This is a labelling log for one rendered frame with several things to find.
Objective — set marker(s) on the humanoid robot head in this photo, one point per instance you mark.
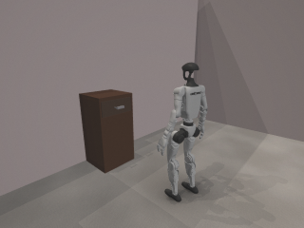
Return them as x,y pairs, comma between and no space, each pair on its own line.
190,67

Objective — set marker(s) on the right robot forearm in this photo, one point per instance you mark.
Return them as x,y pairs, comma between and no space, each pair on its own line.
202,117

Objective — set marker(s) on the handle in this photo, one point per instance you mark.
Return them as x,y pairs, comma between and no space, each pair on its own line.
119,107

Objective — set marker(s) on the left robot upper arm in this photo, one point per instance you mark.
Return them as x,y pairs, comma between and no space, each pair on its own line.
178,93

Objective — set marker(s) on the left robot hand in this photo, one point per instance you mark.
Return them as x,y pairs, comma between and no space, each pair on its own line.
163,142

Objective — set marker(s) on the drawer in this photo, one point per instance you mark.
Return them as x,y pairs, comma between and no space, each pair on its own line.
108,107

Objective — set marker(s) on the right robot hand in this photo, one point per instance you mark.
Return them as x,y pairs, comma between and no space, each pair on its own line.
201,129

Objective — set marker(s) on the cabinet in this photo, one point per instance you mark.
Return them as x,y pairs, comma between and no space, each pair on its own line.
109,141

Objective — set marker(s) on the right robot upper arm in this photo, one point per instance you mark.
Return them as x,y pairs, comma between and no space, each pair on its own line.
203,101

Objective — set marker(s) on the robot left foot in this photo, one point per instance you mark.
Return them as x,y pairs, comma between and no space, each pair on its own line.
169,193

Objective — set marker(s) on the left robot forearm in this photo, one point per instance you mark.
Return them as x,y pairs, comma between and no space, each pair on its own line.
170,127

